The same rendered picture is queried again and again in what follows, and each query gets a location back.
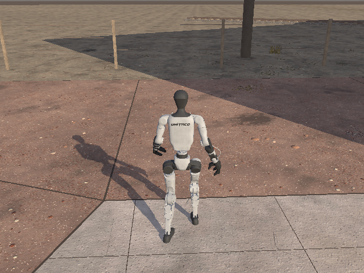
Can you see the right robot upper arm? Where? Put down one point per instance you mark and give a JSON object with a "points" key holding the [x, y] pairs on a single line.
{"points": [[202, 129]]}

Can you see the robot right shin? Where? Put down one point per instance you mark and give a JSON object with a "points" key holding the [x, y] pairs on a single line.
{"points": [[195, 201]]}

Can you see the robot shin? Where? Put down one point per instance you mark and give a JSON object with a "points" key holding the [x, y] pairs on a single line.
{"points": [[195, 201], [168, 214]]}

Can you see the left robot forearm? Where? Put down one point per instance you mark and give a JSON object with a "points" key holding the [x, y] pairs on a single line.
{"points": [[156, 146]]}

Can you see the left robot upper arm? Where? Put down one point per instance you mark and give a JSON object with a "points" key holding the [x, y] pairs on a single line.
{"points": [[161, 128]]}

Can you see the right robot forearm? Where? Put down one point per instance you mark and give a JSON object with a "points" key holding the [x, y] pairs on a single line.
{"points": [[209, 149]]}

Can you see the left robot hand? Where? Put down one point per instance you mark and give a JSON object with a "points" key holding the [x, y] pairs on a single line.
{"points": [[160, 149]]}

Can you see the robot left shin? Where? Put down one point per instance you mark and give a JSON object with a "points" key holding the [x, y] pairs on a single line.
{"points": [[168, 214]]}

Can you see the right robot hand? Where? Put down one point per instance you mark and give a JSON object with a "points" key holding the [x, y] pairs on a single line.
{"points": [[217, 167]]}

